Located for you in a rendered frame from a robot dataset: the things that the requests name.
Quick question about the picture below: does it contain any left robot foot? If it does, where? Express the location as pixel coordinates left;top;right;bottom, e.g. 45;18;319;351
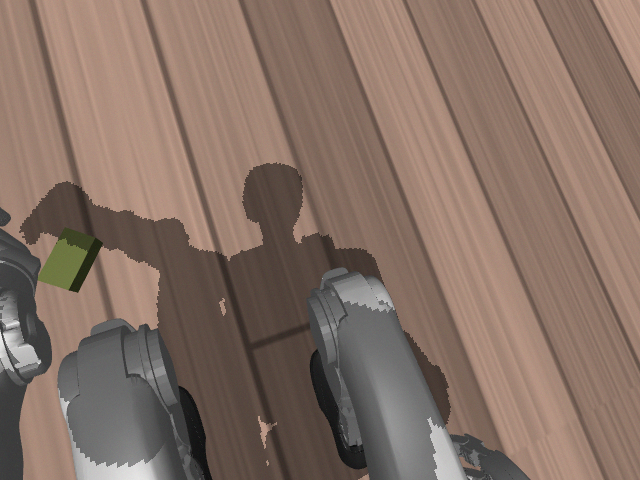
178;386;212;480

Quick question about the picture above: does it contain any left robot arm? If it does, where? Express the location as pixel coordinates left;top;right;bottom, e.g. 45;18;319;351
0;228;52;480

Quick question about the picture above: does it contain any small box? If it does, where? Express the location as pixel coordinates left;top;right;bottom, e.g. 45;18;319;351
38;227;103;293

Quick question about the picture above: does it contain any right robot hand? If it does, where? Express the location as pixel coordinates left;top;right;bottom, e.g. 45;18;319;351
449;433;530;480

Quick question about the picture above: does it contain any right robot foot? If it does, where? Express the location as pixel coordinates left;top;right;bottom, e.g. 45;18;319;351
310;349;367;469

